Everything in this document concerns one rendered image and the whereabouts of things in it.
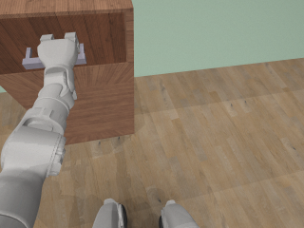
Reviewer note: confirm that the robot right shin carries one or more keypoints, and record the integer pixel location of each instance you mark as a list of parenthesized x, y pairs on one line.
[(170, 202)]

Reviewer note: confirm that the left robot hand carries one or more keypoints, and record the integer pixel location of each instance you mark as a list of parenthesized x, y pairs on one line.
[(59, 51)]

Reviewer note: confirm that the handle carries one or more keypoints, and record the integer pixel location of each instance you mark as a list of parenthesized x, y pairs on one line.
[(33, 63)]

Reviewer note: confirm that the cabinet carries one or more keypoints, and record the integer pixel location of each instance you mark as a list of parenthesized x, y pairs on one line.
[(105, 105)]

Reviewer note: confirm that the left robot thigh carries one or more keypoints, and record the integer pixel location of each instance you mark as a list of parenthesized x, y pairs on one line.
[(110, 215)]

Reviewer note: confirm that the left robot upper arm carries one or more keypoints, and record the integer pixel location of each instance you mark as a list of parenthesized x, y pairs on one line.
[(34, 154)]

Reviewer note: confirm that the drawer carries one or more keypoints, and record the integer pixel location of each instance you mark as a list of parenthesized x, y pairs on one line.
[(103, 36)]

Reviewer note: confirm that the left robot forearm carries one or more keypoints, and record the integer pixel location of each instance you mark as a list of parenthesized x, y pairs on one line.
[(52, 106)]

